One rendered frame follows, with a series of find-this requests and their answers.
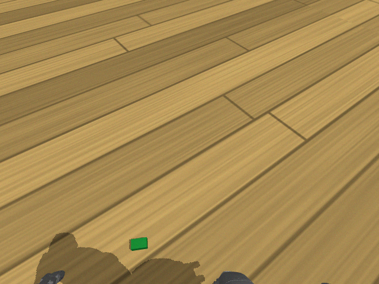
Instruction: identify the left robot hand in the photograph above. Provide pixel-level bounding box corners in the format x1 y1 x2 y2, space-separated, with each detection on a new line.
37 270 65 284

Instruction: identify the small box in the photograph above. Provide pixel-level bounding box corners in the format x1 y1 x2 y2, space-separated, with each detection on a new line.
131 237 147 251

